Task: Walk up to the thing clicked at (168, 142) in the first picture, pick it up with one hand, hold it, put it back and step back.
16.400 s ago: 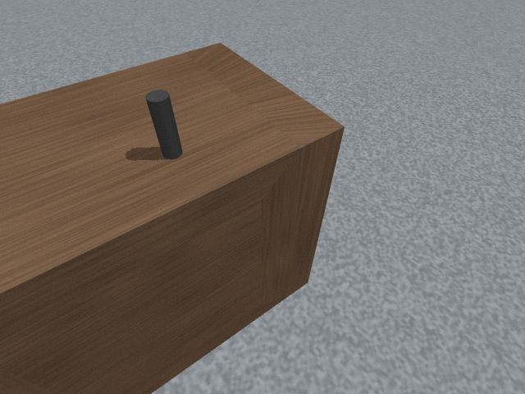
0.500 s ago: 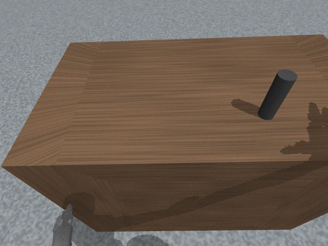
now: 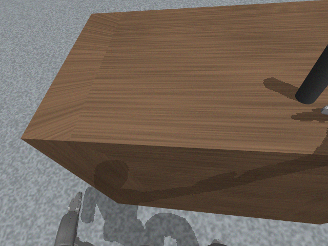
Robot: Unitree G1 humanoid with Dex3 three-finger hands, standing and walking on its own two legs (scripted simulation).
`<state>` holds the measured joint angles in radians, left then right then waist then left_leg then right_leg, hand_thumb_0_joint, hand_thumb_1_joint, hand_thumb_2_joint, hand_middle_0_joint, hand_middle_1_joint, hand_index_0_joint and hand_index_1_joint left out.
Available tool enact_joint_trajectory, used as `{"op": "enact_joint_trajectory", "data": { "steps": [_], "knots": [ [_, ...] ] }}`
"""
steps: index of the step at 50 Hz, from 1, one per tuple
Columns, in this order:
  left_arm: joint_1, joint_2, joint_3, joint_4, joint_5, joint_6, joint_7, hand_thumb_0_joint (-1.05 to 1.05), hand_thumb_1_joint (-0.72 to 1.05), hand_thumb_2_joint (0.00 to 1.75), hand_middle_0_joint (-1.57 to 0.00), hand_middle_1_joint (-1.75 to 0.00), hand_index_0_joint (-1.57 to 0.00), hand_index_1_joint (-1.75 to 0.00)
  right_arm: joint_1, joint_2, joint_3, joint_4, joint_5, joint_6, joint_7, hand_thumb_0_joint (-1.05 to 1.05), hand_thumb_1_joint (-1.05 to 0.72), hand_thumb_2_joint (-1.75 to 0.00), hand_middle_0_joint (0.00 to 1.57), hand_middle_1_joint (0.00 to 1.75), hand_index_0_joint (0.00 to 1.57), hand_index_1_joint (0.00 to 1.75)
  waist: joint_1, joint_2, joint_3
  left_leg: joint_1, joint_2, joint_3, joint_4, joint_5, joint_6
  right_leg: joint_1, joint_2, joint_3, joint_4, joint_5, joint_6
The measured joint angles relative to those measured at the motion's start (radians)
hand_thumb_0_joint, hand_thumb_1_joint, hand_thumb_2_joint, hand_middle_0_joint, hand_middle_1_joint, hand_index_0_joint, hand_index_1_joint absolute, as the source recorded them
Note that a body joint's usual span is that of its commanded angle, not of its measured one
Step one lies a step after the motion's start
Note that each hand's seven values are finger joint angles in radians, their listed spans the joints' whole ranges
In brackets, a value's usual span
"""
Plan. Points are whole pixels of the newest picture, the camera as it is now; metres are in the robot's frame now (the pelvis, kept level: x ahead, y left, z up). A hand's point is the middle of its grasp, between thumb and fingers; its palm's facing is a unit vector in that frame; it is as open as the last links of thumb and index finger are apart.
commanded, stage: close in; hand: right
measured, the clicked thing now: (320, 75) +0.47 -0.28 +0.13
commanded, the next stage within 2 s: rest palm in 0.60 s
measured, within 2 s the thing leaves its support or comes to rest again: leaves its support in 1.90 s
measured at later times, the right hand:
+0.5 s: hand (322, 84) +0.46 -0.29 +0.11, palm faces +0.29 +0.96 +0.03, open 17.4 cm
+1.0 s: hand (315, 83) +0.45 -0.27 +0.13, palm faces +0.32 +0.95 +0.03, open 16.9 cm
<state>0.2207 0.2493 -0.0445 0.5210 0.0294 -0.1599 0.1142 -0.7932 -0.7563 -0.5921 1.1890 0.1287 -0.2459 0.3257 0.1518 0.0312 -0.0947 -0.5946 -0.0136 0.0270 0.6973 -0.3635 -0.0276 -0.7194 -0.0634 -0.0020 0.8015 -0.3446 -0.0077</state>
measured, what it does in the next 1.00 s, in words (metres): stands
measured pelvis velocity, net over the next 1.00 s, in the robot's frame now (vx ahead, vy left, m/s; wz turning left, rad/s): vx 0.00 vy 0.01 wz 0.00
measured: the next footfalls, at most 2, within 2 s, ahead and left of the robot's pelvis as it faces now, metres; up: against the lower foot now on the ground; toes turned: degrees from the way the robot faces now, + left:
none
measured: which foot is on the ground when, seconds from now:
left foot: down 0.00-1.00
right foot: down 0.00-1.00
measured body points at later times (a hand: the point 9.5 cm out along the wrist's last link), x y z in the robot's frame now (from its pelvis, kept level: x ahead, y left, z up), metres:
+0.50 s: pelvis +0.00 +0.00 +0.00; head +0.07 -0.02 +0.44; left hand +0.14 +0.26 -0.06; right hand +0.44 -0.34 +0.11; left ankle -0.02 +0.15 -0.71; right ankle +0.02 -0.11 -0.71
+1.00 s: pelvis +0.00 +0.01 +0.00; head +0.05 -0.01 +0.45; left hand +0.15 +0.26 -0.06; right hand +0.43 -0.32 +0.13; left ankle -0.02 +0.15 -0.71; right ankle +0.02 -0.11 -0.71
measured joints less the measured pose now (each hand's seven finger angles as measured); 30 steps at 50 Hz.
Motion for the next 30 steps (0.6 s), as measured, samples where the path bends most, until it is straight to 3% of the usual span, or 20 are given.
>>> {"op": "enact_joint_trajectory", "data": {
  "steps": [2, 13, 17, 30],
  "knots": [
    [0.003, -0.001, 0.010, -0.013, 0.002, 0.004, -0.011, -0.01, -0.53, 0.05, -0.07, -0.06, -0.07, -0.06, -0.007, 0.012, -0.005, -0.015, -0.010, -0.001, -0.025, -0.02, 0.51, -0.07, 0.02, 0.05, 0.03, 0.05, 0.002, -0.005, -0.009, -0.009, -0.003, -0.001, 0.005, -0.001, 0.000, -0.010, -0.003, -0.001, 0.009, -0.004, 0.000],
    [0.037, -0.015, 0.041, -0.059, -0.027, 0.050, -0.062, -0.01, -0.53, 0.05, -0.07, -0.07, -0.08, -0.06, 0.015, 0.104, 0.063, -0.066, -0.003, 0.025, -0.099, -0.02, 0.51, -0.08, 0.02, 0.05, 0.03, 0.05, -0.020, -0.036, -0.029, -0.003, 0.004, -0.009, 0.023, -0.013, -0.005, 0.002, 0.003, -0.009, 0.016, -0.013, -0.006],
    [0.048, -0.018, 0.047, -0.082, -0.031, 0.053, -0.072, -0.01, -0.53, 0.05, -0.07, -0.07, -0.08, -0.06, 0.023, 0.132, 0.063, -0.093, -0.007, 0.031, -0.126, -0.02, 0.51, -0.08, 0.02, 0.05, 0.03, 0.05, -0.026, -0.033, -0.028, -0.003, 0.008, -0.012, 0.034, -0.019, -0.004, 0.008, 0.006, -0.012, 0.017, -0.013, -0.005],
    [0.070, -0.013, 0.060, -0.112, -0.042, 0.079, -0.083, -0.01, -0.52, 0.05, -0.06, -0.06, -0.07, -0.06, 0.041, 0.196, 0.096, -0.152, -0.003, 0.043, -0.168, -0.02, 0.49, -0.08, 0.02, 0.05, 0.02, 0.05, -0.039, -0.031, -0.018, 0.002, 0.010, -0.012, 0.053, -0.028, 0.002, 0.023, 0.009, -0.012, 0.014, -0.010, 0.002]
  ]
}}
